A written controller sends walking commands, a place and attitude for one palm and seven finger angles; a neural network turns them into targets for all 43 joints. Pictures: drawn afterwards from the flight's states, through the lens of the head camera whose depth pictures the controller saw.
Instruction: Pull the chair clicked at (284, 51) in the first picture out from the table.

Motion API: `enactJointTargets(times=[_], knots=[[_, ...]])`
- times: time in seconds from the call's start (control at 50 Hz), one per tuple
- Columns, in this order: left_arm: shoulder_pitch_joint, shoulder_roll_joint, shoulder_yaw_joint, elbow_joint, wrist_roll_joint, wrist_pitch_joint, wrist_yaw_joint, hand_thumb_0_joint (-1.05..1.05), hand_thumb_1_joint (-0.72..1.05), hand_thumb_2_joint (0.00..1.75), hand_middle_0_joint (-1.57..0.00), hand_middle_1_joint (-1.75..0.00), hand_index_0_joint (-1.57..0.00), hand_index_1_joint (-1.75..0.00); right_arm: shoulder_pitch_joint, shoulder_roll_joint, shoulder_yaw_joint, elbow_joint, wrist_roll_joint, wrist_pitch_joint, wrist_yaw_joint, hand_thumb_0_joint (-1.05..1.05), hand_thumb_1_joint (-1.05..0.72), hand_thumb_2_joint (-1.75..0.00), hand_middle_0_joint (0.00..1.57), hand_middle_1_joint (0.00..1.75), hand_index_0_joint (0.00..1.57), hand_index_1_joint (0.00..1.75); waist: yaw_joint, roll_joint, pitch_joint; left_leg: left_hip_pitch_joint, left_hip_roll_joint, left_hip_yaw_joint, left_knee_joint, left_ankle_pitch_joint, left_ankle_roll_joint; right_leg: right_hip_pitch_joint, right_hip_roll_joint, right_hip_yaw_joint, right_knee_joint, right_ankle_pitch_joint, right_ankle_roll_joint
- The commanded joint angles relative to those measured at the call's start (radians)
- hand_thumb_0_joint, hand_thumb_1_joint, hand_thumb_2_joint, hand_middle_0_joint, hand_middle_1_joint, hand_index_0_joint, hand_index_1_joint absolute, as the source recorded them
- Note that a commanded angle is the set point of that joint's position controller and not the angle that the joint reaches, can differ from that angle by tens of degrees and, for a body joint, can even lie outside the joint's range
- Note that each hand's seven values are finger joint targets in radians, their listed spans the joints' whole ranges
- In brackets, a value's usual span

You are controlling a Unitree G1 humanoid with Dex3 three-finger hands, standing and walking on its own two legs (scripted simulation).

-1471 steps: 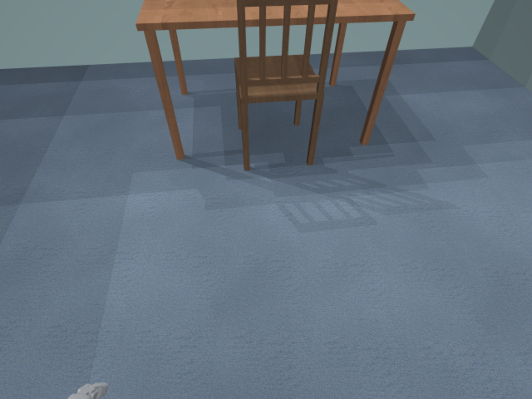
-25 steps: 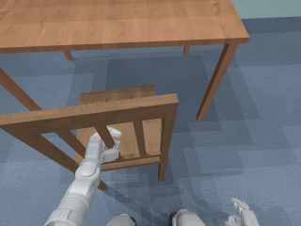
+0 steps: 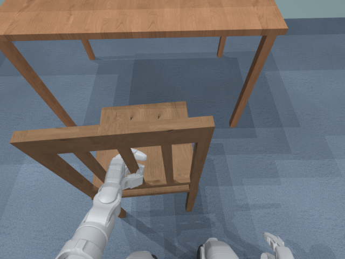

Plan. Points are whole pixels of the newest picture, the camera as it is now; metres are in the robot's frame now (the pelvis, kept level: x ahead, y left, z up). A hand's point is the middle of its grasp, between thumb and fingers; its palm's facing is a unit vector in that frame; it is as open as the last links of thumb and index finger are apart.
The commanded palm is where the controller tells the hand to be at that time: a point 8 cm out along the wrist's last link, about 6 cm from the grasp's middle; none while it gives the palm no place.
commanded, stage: step backward, pulling the chair out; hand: left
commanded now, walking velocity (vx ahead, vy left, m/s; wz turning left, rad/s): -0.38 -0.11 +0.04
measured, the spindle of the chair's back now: (133, 168) +0.34 +0.13 -0.09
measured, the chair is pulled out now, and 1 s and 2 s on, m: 0.42 0.62 0.62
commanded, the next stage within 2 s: stop walking, hand still on the chair in 0.60 s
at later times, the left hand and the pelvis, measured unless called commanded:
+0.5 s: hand (132, 222) +0.20 +0.11 -0.07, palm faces -0.03 -0.99 -0.15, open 5.4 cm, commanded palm +0.19 +0.16 -0.07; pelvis -0.11 -0.01 +0.00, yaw -1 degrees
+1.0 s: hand out of the picture +0.12 +0.11 -0.07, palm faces -0.02 -0.99 -0.16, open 5.5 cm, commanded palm +0.10 +0.16 -0.06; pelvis -0.18 -0.01 +0.00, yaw +0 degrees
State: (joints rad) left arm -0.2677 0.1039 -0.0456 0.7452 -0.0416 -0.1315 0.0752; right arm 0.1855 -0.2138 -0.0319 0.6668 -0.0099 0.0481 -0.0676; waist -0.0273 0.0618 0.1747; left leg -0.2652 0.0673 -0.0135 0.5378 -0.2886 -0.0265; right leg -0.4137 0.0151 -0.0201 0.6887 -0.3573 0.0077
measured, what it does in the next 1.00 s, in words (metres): walks backwards: right foot, then left foot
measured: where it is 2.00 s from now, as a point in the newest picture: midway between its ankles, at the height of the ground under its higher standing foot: outside the picture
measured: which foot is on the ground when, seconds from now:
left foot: down 0.00-0.12, up 0.14-0.30, down 0.32-0.54, up 0.56-0.70, down 0.72-1.00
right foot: up 0.00-0.06, down 0.08-0.34, up 0.36-0.48, down 0.50-1.00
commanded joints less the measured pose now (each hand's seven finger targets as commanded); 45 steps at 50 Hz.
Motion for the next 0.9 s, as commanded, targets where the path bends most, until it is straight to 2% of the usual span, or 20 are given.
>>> enactJointTargets(times=[0.0, 0.06, 0.1, 0.12, 0.16, 0.26, 0.3, 0.34, 0.36, 0.4, 0.46, 0.48, 0.54, 0.58, 0.68, 0.72, 0.74, 0.76, 0.82, 0.88], knots=[[-0.293, 0.100, 0.010, -0.145, 0.052, -0.074, -0.014, 0.00, 0.90, 0.90, -0.50, -1.45, -0.50, -1.45, 0.045, -0.145, -0.044, -0.058, 0.003, -0.038, 0.010, 0.00, -0.90, -0.90, 0.20, 0.30, 0.20, 0.30, -0.022, 0.118, -0.372, 0.317, 0.243, -0.165, 0.005, 0.857, 0.081, 0.133, -0.037, 0.025, -0.298, 0.204, -0.015], [-0.325, 0.170, 0.042, -0.108, 0.060, -0.107, -0.004, 0.00, 0.90, 0.90, -0.50, -1.45, -0.50, -1.45, 0.008, -0.129, -0.028, -0.072, 0.013, -0.024, -0.010, 0.00, -0.90, -0.90, 0.20, 0.30, 0.20, 0.30, -0.014, 0.022, -0.348, 0.051, 0.132, -0.044, 0.043, 0.415, 0.005, 0.312, -0.180, 0.099, -0.287, 0.666, -0.058], [-0.288, 0.221, 0.092, -0.044, 0.038, -0.099, 0.010, 0.00, 0.90, 0.90, -0.50, -1.45, -0.50, -1.45, 0.025, -0.139, -0.052, -0.055, 0.036, -0.014, -0.025, 0.00, -0.90, -0.90, 0.20, 0.30, 0.20, 0.30, 0.001, -0.250, -0.445, -0.027, 0.012, -0.012, 0.259, -0.138, -0.028, 0.313, -0.325, 0.253, -0.312, 0.719, -0.145], [-0.268, 0.217, 0.095, -0.027, 0.034, -0.094, 0.012, 0.00, 0.90, 0.90, -0.50, -1.45, -0.50, -1.45, -0.010, -0.132, -0.044, -0.065, 0.037, -0.017, -0.029, 0.00, -0.90, -0.90, 0.20, 0.30, 0.20, 0.30, 0.026, -0.247, -0.438, -0.088, -0.013, -0.061, 0.369, -0.235, -0.021, 0.280, -0.366, 0.269, -0.326, 0.630, -0.172], [-0.213, 0.204, 0.104, -0.013, 0.037, -0.075, 0.019, 0.00, 0.90, 0.90, -0.50, -1.45, -0.50, -1.45, -0.027, -0.126, -0.024, -0.052, 0.036, -0.023, -0.025, 0.00, -0.90, -0.90, 0.20, 0.30, 0.20, 0.30, 0.027, -0.153, -0.443, -0.111, -0.009, -0.099, 0.357, -0.223, -0.020, 0.297, -0.375, 0.241, -0.283, 0.662, -0.189], [-0.126, 0.159, 0.076, -0.086, 0.013, -0.059, 0.022, 0.00, 0.90, 0.90, -0.50, -1.45, -0.50, -1.45, -0.010, -0.131, -0.021, -0.078, 0.039, -0.031, -0.042, 0.00, -0.90, -0.90, 0.20, 0.30, 0.20, 0.30, 0.006, -0.201, -0.425, 0.047, 0.019, -0.004, -0.040, -0.028, -0.003, 0.237, -0.273, 0.144, -0.243, 0.440, -0.091], [-0.126, 0.124, 0.048, -0.174, 0.015, -0.059, 0.017, 0.00, 0.90, 0.90, -0.50, -1.45, -0.50, -1.45, -0.013, -0.166, -0.040, -0.112, 0.023, -0.024, -0.044, 0.00, -0.90, -0.90, 0.20, 0.30, 0.20, 0.30, 0.007, 0.008, -0.369, 0.062, 0.180, -0.157, -0.197, 0.235, 0.080, 0.141, -0.093, 0.030, -0.133, 0.242, 0.010], [-0.163, 0.099, 0.021, -0.257, 0.023, -0.059, 0.003, 0.00, 0.90, 0.90, -0.50, -1.45, -0.50, -1.45, -0.065, -0.132, -0.027, -0.133, -0.008, -0.015, -0.023, 0.00, -0.90, -0.90, 0.20, 0.30, 0.20, 0.30, 0.017, 0.301, -0.344, -0.025, 0.313, -0.284, -0.225, 0.451, 0.178, 0.092, -0.032, 0.015, 0.191, -0.087, 0.015], [-0.155, 0.103, 0.030, -0.263, 0.018, -0.051, 0.004, 0.00, 0.90, 0.90, -0.50, -1.45, -0.50, -1.45, -0.048, -0.124, -0.037, -0.122, -0.003, -0.016, -0.016, 0.00, -0.90, -0.90, 0.20, 0.30, 0.20, 0.30, 0.019, 0.257, -0.364, 0.027, 0.323, -0.282, -0.168, 0.599, 0.205, 0.074, -0.020, 0.033, 0.231, -0.130, 0.012], [-0.149, 0.070, 0.017, -0.220, 0.019, -0.046, -0.004, 0.00, 0.90, 0.90, -0.50, -1.45, -0.50, -1.45, 0.009, -0.142, -0.050, -0.102, 0.015, -0.027, 0.012, 0.00, -0.90, -0.90, 0.20, 0.30, 0.20, 0.30, 0.022, 0.170, -0.378, 0.275, 0.275, -0.186, -0.013, 0.852, 0.141, 0.027, -0.043, 0.042, -0.054, -0.047, -0.011], [-0.240, 0.131, 0.028, -0.161, 0.048, -0.055, -0.011, 0.00, 0.90, 0.90, -0.50, -1.45, -0.50, -1.45, 0.051, -0.160, -0.044, -0.082, 0.019, -0.037, 0.007, 0.00, -0.90, -0.90, 0.20, 0.30, 0.20, 0.30, -0.003, 0.106, -0.376, 0.227, 0.203, -0.128, 0.049, 0.665, 0.062, 0.215, -0.055, 0.027, -0.367, 0.340, -0.017], [-0.277, 0.141, 0.020, -0.150, 0.053, -0.061, -0.010, 0.00, 0.90, 0.90, -0.50, -1.45, -0.50, -1.45, 0.043, -0.145, -0.036, -0.087, 0.028, -0.032, 0.001, 0.00, -0.90, -0.90, 0.20, 0.30, 0.20, 0.30, -0.019, 0.031, -0.381, 0.128, 0.161, -0.059, 0.068, 0.498, 0.036, 0.301, -0.125, 0.076, -0.339, 0.542, -0.039], [-0.280, 0.227, 0.090, -0.054, 0.021, -0.055, 0.011, 0.00, 0.90, 0.90, -0.50, -1.45, -0.50, -1.45, 0.026, -0.155, -0.047, -0.080, 0.053, -0.024, -0.030, 0.00, -0.90, -0.90, 0.20, 0.30, 0.20, 0.30, 0.012, -0.263, -0.419, -0.021, 0.009, -0.018, 0.263, -0.187, -0.011, 0.232, -0.325, 0.237, -0.341, 0.434, -0.139], [-0.228, 0.202, 0.085, 0.003, 0.022, -0.038, 0.015, 0.00, 0.90, 0.90, -0.50, -1.45, -0.50, -1.45, 0.018, -0.139, -0.025, -0.062, 0.050, -0.029, -0.032, 0.00, -0.90, -0.90, 0.20, 0.30, 0.20, 0.30, 0.022, -0.201, -0.394, -0.056, 0.000, -0.064, 0.301, -0.211, -0.004, 0.212, -0.349, 0.225, -0.315, 0.419, -0.168], [-0.206, 0.164, 0.061, 0.007, 0.012, -0.032, 0.017, 0.00, 0.90, 0.90, -0.50, -1.45, -0.50, -1.45, 0.039, -0.138, -0.016, -0.055, 0.045, -0.036, -0.051, 0.00, -0.90, -0.90, 0.20, 0.30, 0.20, 0.30, 0.002, -0.182, -0.402, 0.087, 0.033, 0.005, -0.075, 0.014, 0.013, 0.197, -0.269, 0.138, -0.225, 0.327, -0.083], [-0.335, 0.164, 0.056, -0.184, 0.004, -0.043, 0.019, 0.00, 0.90, 0.90, -0.50, -1.45, -0.50, -1.45, 0.001, -0.158, -0.020, -0.104, 0.039, -0.035, -0.059, 0.00, -0.90, -0.90, 0.20, 0.30, 0.20, 0.30, 0.019, 0.051, -0.355, 0.085, 0.165, -0.125, -0.200, 0.103, 0.094, 0.143, -0.105, 0.028, -0.143, 0.041, 0.009], [-0.344, 0.123, 0.021, -0.175, 0.013, -0.032, 0.018, 0.00, 0.90, 0.90, -0.50, -1.45, -0.50, -1.45, -0.025, -0.144, -0.008, -0.110, 0.031, -0.031, -0.052, 0.00, -0.90, -0.90, 0.20, 0.30, 0.20, 0.30, 0.010, 0.235, -0.327, 0.001, 0.205, -0.190, -0.240, 0.107, 0.134, 0.157, -0.066, -0.015, 0.000, -0.011, 0.010], [-0.355, 0.129, 0.028, -0.199, 0.016, -0.018, 0.022, 0.00, 0.90, 0.90, -0.50, -1.45, -0.50, -1.45, -0.022, -0.140, -0.012, -0.116, 0.029, -0.026, -0.046, 0.00, -0.90, -0.90, 0.20, 0.30, 0.20, 0.30, 0.018, 0.276, -0.324, -0.026, 0.223, -0.226, -0.247, 0.136, 0.162, 0.183, -0.052, -0.014, 0.051, -0.041, 0.006], [-0.280, 0.109, 0.024, -0.164, 0.018, 0.004, 0.008, 0.00, 0.90, 0.90, -0.50, -1.45, -0.50, -1.45, 0.042, -0.152, -0.022, -0.112, 0.044, -0.030, -0.019, 0.00, -0.90, -0.90, 0.20, 0.30, 0.20, 0.30, 0.018, 0.041, -0.338, 0.116, 0.154, -0.125, -0.064, 0.315, 0.115, 0.249, -0.057, 0.000, -0.255, 0.110, -0.001], [-0.285, 0.138, 0.033, -0.127, 0.028, -0.001, 0.005, 0.00, 0.90, 0.90, -0.50, -1.45, -0.50, -1.45, 0.036, -0.154, -0.020, -0.098, 0.049, -0.040, -0.021, 0.00, -0.90, -0.90, 0.20, 0.30, 0.20, 0.30, -0.001, -0.021, -0.333, 0.054, 0.075, -0.055, -0.128, -0.047, 0.062, 0.278, -0.097, 0.050, -0.319, 0.019, -0.015]])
